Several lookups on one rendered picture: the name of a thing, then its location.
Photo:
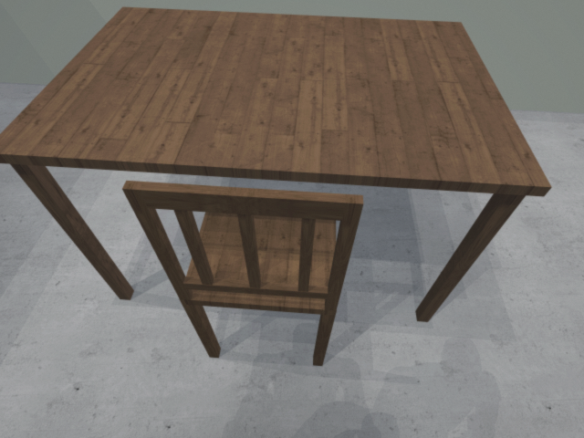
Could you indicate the table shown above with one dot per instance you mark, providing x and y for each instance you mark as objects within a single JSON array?
[{"x": 317, "y": 99}]

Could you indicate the chair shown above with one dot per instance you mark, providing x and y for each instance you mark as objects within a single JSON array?
[{"x": 257, "y": 249}]

